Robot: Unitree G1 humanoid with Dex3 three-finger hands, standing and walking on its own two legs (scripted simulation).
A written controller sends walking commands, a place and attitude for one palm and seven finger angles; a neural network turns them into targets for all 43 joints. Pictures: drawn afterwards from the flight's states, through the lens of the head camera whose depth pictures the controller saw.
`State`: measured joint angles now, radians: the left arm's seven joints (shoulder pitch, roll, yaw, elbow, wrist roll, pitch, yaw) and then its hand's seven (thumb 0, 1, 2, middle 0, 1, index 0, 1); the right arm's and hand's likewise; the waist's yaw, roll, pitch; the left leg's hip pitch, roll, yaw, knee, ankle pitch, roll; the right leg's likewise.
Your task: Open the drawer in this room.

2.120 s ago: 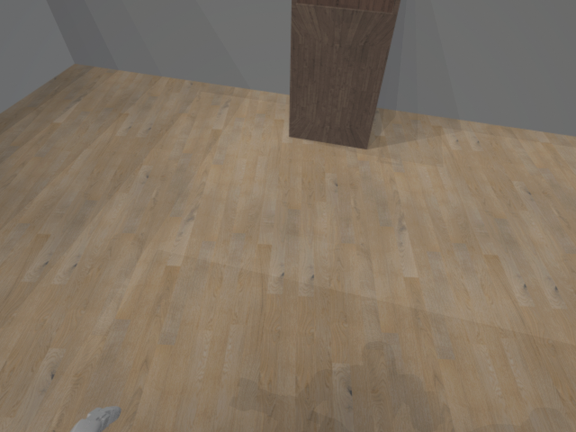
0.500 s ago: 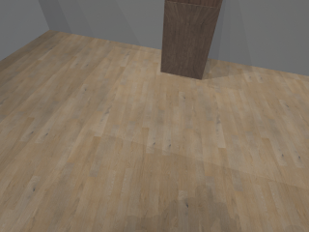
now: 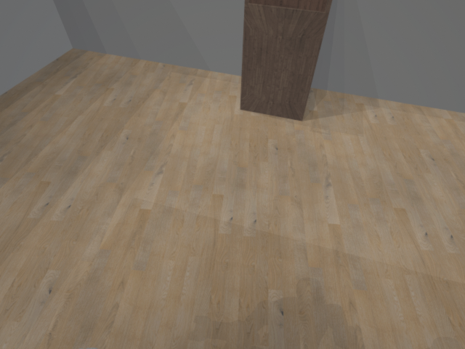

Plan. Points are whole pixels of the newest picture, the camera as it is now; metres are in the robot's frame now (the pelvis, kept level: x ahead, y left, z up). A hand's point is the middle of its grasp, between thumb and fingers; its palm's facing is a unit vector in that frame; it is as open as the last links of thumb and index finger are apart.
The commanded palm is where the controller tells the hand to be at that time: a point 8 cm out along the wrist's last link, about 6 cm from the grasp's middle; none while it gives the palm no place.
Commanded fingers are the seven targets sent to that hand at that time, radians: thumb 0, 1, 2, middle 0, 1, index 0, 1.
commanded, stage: turn or walk to find it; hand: left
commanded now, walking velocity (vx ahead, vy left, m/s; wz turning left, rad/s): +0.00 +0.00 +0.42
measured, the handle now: out of the picture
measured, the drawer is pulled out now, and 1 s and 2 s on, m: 0.00 0.00 0.00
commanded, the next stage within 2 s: stand and wait in 0.50 s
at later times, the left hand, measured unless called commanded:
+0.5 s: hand out of the picture -0.01 +0.24 -0.19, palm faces +0.20 -0.96 -0.21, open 7.3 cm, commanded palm none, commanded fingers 0.00 0.90 0.90 -0.20 -0.30 -0.20 -0.30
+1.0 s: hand out of the picture -0.06 +0.15 -0.18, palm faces +0.29 -0.94 -0.20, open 7.3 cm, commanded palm none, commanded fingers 0.00 0.90 0.90 -0.20 -0.30 -0.20 -0.30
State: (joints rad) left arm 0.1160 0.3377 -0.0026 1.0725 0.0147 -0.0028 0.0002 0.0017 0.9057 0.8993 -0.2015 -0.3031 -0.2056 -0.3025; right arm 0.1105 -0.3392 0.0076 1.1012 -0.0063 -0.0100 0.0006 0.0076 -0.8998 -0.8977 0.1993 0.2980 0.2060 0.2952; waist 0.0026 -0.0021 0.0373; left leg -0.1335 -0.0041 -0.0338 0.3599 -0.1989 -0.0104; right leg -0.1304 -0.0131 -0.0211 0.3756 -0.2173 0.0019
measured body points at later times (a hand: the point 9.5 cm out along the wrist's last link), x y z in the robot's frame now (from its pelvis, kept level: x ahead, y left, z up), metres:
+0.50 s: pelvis -0.03 +0.03 -0.01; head +0.00 +0.07 +0.44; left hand -0.02 +0.29 -0.17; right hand +0.05 -0.20 -0.14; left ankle -0.01 +0.11 -0.75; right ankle -0.03 -0.12 -0.67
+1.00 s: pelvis -0.02 -0.01 -0.01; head -0.03 -0.03 +0.44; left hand -0.07 +0.20 -0.16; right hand +0.05 -0.24 -0.17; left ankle -0.05 +0.12 -0.73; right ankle -0.02 -0.12 -0.75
